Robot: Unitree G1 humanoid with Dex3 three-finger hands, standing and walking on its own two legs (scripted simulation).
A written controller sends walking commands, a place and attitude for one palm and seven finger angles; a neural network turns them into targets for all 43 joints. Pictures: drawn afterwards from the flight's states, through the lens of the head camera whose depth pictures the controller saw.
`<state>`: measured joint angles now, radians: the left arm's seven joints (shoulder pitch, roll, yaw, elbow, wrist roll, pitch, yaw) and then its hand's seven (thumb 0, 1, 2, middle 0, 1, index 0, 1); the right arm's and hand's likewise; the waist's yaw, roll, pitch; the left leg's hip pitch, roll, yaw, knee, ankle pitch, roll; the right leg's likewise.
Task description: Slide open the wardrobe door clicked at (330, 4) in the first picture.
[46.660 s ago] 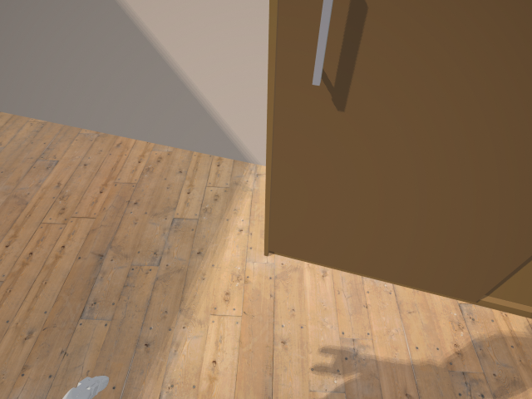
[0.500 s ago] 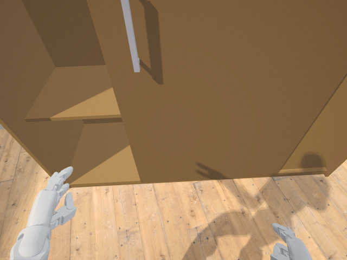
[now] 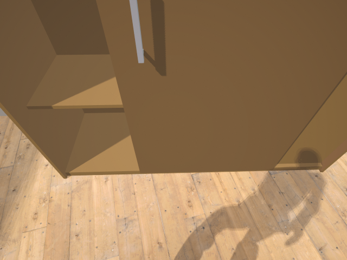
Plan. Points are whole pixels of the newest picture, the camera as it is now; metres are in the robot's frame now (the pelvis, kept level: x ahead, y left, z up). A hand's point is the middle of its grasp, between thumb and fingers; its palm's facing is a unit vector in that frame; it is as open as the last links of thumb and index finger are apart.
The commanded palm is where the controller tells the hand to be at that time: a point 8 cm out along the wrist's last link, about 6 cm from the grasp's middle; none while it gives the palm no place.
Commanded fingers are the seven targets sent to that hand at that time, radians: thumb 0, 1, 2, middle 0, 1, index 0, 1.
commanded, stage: let the arm hang, fingers relaxed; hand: left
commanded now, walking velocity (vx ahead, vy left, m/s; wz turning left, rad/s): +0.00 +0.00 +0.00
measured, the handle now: (136, 19) +0.66 +0.14 +0.22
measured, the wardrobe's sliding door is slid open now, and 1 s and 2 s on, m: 0.47 0.47 0.47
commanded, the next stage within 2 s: look to check the result in 0.48 s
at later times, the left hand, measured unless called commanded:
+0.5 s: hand out of the picture +0.04 +0.18 -0.17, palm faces -0.01 -0.98 -0.19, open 7.3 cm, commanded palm none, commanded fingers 0.00 0.90 0.90 -0.20 -0.30 -0.20 -0.30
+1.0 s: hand out of the picture +0.04 +0.18 -0.17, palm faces +0.00 -0.98 -0.21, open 7.3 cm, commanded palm none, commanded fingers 0.00 0.90 0.90 -0.20 -0.30 -0.20 -0.30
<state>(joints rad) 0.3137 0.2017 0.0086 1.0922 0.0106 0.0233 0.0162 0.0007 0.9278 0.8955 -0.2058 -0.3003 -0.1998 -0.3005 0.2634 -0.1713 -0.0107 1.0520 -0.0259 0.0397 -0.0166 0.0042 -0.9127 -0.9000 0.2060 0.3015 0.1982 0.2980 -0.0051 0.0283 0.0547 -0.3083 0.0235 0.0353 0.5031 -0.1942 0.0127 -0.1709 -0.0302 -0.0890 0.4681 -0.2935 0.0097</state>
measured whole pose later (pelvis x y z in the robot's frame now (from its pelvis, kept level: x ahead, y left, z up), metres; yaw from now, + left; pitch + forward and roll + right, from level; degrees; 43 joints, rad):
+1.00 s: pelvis +0.03 +0.00 +0.01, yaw -1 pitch -1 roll +0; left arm 0.23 0.18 0.01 1.14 0.01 -0.01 0.02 0.00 0.91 0.90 -0.20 -0.30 -0.20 -0.30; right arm 0.19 -0.19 -0.01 1.13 -0.02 0.00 -0.03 0.00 -0.91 -0.90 0.20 0.30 0.20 0.30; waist 0.00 0.00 0.04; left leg -0.20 0.02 0.06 0.40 -0.19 0.01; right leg -0.07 -0.04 -0.07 0.37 -0.28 0.01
